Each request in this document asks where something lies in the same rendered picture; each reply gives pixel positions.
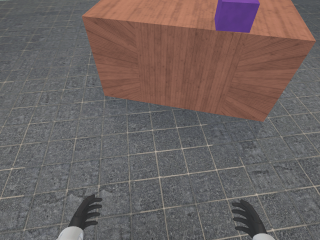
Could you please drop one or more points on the pedestal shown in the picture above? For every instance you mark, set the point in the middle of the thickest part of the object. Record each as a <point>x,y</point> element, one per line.
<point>168,52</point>

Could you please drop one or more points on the right robot hand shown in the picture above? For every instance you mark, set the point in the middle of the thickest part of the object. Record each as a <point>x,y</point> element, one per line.
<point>253,220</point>

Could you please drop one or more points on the robot left forearm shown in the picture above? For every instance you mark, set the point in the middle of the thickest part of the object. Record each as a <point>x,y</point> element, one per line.
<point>71,233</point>

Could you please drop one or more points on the carton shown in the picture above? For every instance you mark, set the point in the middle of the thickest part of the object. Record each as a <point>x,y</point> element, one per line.
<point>235,15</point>

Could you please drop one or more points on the left robot hand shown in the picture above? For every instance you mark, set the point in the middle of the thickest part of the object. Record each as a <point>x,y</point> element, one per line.
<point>81,215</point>

